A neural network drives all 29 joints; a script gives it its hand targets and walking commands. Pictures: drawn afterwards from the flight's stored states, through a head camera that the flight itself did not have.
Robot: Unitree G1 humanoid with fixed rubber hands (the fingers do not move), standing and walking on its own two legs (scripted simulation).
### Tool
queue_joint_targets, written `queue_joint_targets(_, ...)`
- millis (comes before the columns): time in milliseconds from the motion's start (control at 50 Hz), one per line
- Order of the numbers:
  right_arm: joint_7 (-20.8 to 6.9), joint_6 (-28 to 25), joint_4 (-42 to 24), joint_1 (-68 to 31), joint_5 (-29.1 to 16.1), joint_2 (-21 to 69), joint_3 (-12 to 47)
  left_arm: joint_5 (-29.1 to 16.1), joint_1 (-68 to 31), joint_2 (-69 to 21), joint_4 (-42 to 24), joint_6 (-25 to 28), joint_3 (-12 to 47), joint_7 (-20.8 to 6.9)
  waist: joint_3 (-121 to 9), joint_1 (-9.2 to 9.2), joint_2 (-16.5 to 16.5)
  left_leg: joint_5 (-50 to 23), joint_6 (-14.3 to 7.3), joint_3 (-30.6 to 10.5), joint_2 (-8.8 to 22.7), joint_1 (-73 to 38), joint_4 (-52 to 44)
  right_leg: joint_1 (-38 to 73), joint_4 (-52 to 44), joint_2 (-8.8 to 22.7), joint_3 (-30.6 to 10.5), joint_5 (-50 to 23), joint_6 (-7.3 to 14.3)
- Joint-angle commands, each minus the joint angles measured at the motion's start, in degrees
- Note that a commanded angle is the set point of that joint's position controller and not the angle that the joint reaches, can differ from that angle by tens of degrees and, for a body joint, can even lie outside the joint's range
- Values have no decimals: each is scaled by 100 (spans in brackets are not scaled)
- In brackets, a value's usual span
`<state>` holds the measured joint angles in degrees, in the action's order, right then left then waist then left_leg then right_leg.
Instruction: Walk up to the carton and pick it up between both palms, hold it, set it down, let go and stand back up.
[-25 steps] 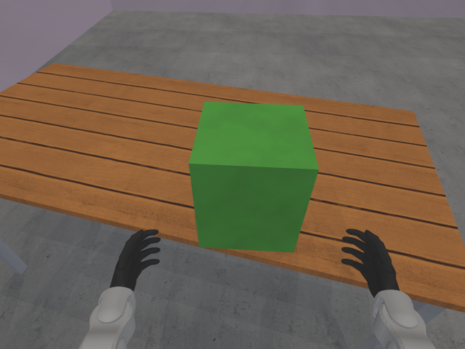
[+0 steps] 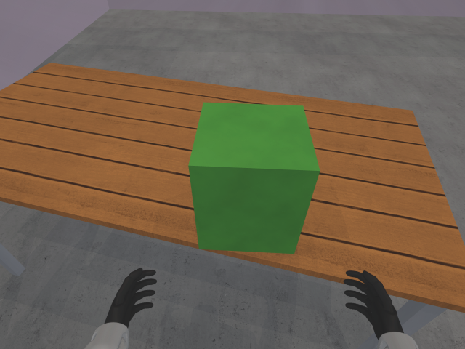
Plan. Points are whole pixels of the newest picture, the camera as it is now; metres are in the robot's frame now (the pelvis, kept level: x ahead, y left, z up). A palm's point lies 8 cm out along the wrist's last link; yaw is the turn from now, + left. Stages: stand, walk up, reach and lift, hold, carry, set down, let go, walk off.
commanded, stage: set down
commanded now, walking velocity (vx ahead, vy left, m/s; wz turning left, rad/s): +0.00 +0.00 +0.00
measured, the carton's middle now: (249, 179) +0.46 +0.01 +0.04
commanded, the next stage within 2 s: let go in 0.46 s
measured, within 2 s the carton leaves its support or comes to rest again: neither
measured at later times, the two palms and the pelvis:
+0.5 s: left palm (117, 348) +0.16 +0.23 -0.08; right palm out of the picture +0.16 -0.22 -0.06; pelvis +0.00 +0.00 +0.00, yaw -1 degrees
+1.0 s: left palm out of the picture +0.16 +0.22 -0.08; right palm out of the picture +0.14 -0.24 -0.07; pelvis -0.01 -0.01 +0.00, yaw -1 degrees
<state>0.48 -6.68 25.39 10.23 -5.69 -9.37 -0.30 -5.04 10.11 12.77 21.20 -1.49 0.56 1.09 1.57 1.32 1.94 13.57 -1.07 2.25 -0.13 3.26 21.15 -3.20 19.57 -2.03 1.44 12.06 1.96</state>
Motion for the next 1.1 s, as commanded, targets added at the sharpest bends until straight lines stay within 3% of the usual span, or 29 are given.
queue_joint_targets(0,-22,-140,-189,-463,117,-540,-247,106,-557,461,-440,106,-121,4,-258,-68,-205,-1414,280,-121,145,-16,-263,-203,-351,279,-278,-987,-8)
queue_joint_targets(80,-84,-113,-240,-553,181,-572,-212,126,-575,435,-356,-49,-173,-50,-186,29,-191,-1222,233,-81,169,2,-312,-239,-405,286,-298,-712,27)
queue_joint_targets(120,-99,-177,-1,-428,247,-629,-282,241,-537,405,-424,-44,-152,-5,-285,-71,-385,-1565,300,-107,170,-79,-241,-269,-334,224,-221,-908,20)
queue_joint_targets(140,-110,-213,104,-406,265,-603,-295,286,-462,466,-353,-47,-197,3,-249,-32,-394,-1614,309,-118,216,-66,-216,-321,-348,204,-179,-782,32)
queue_joint_targets(160,-152,-178,438,-326,329,-591,-287,359,-368,347,-21,-117,-153,-24,-64,-51,-376,-1501,321,-101,206,-111,-229,-455,-390,206,-177,-627,44)
queue_joint_targets(180,-153,-210,230,-371,347,-617,-333,355,-381,440,-155,-123,-213,-17,-143,-15,-413,-1411,305,-56,219,-182,-258,-459,-442,225,-190,-572,43)
queue_joint_targets(200,-160,-221,442,-332,385,-665,-268,396,-218,369,68,-187,-191,-34,-74,-9,-344,-1428,304,-75,205,-176,-270,-418,-444,188,-182,-580,47)
queue_joint_targets(240,-144,-320,-31,-577,378,-679,-330,279,-476,501,-418,-136,-200,43,-446,-35,-174,-1597,282,-46,193,-163,-190,-325,-343,182,-163,-866,21)
queue_joint_targets(260,-167,-328,510,-389,477,-647,-273,392,-287,375,44,-195,-182,32,-332,-70,-174,-1606,295,-44,189,-202,-135,-440,-325,177,-155,-895,-8)
queue_joint_targets(320,-190,-416,441,-350,439,-646,-258,387,-268,450,-120,-235,-251,42,-277,34,-218,-1527,292,-19,193,-111,-195,-368,-322,199,-161,-851,-34)
queue_joint_targets(360,-189,-458,344,-380,448,-689,-302,323,-335,496,-303,-230,-240,62,-468,-73,-155,-1463,278,-21,185,-159,-161,-356,-306,209,-175,-924,-52)
queue_joint_targets(420,-229,-479,859,-290,539,-701,-220,479,-137,452,203,-336,-261,4,-275,-22,-174,-1597,283,14,172,-305,-101,-510,-336,218,-154,-1058,-52)
queue_joint_targets(460,-210,-533,719,-342,472,-720,-278,401,-266,491,-63,-316,-263,8,-397,-27,-156,-1695,283,15,219,-241,-88,-413,-289,204,-141,-1122,-64)
queue_joint_targets(480,-207,-549,953,-266,501,-677,-238,482,-204,459,72,-318,-237,8,-355,-53,-302,-1768,315,13,188,-297,-76,-418,-313,185,-148,-1147,-53)
queue_joint_targets(560,-194,-581,1246,-286,575,-719,-237,570,-121,450,262,-425,-297,-20,-230,-68,-235,-1735,295,15,188,-449,-57,-595,-368,196,-156,-1084,-25)
queue_joint_targets(620,-218,-670,1192,-360,634,-746,-243,556,-188,467,215,-402,-307,-8,-310,-38,-160,-1901,278,24,182,-371,-3,-515,-295,156,-170,-1222,-45)
queue_joint_targets(680,-223,-692,1290,-262,622,-734,-267,522,-273,338,237,-411,-193,-13,-195,-98,-225,-1546,270,7,180,-353,-78,-577,-311,218,-199,-1071,-28)
queue_joint_targets(720,-237,-690,1246,-378,603,-696,-286,546,-401,505,142,-412,-256,42,-255,-32,-292,-1395,217,81,171,-304,-54,-624,-324,202,-173,-841,-37)
queue_joint_targets(760,-224,-698,1155,-325,658,-690,-301,523,-368,504,169,-426,-262,52,-275,-84,-147,-1219,193,73,157,-180,-54,-568,-285,232,-210,-836,-58)
queue_joint_targets(920,-253,-592,1034,-338,692,-722,-353,569,-385,568,151,-498,-232,72,-222,-4,-172,-1047,167,137,147,-14,-64,-503,-237,228,-217,-748,-41)
queue_joint_targets(960,-250,-543,1083,-330,673,-737,-380,542,-391,514,221,-520,-207,71,-34,-72,-148,-1022,172,109,153,-4,-71,-600,-236,262,-245,-775,-48)
queue_joint_targets(980,-96,180,1231,65,832,-1194,-557,901,543,774,751,-26,-389,-44,138,15,-1063,-1363,2,-252,807,212,321,-1496,225,543,-718,-1150,-50)
queue_joint_targets(1000,-16,520,1154,223,887,-1374,-573,810,796,808,933,142,-418,-89,127,-38,-1008,-255,-173,-377,1038,419,151,-1644,426,447,-644,-501,-54)
queue_joint_targets(1020,-25,675,1142,388,850,-1288,-605,813,470,718,882,277,-408,-150,-31,-213,-910,-45,-231,-497,1025,622,205,-1379,537,476,-680,-810,-29)
queue_joint_targets(1040,-24,734,1111,383,817,-1161,-550,804,334,604,830,382,-369,-172,-293,-228,-537,-188,-290,-447,961,761,308,-1283,723,491,-731,-1233,15)
queue_joint_targets(1060,-50,763,1066,373,794,-1117,-562,770,294,553,895,416,-370,-206,-530,-243,-140,133,-278,-342,906,779,488,-1275,821,476,-754,-1423,57)
queue_joint_targets(1080,-52,775,1066,336,792,-1117,-537,771,423,436,965,437,-354,-201,-660,-191,43,536,-257,-224,730,696,642,-1468,657,541,-1030,-1127,142)
